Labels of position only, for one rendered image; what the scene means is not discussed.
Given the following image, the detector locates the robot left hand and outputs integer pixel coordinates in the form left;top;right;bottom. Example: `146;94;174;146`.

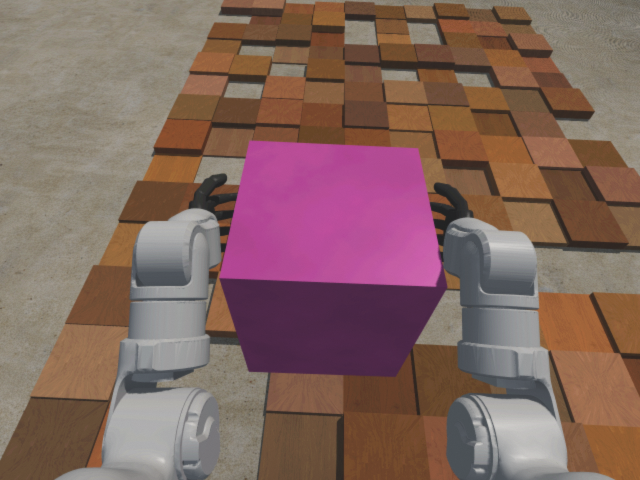
189;173;238;252

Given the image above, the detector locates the robot right upper arm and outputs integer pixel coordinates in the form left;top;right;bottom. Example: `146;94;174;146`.
446;393;615;480

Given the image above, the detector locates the robot right hand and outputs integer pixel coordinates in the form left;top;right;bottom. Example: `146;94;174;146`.
430;182;474;262

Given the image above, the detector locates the right robot forearm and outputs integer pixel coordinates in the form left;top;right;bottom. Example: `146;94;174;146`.
443;218;567;463

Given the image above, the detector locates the robot left upper arm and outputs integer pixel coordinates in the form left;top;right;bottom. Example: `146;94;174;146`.
54;387;220;480

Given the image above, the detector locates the carton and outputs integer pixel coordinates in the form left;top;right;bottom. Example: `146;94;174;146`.
219;140;447;377

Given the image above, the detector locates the left robot forearm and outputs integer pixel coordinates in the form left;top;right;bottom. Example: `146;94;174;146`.
101;208;222;463

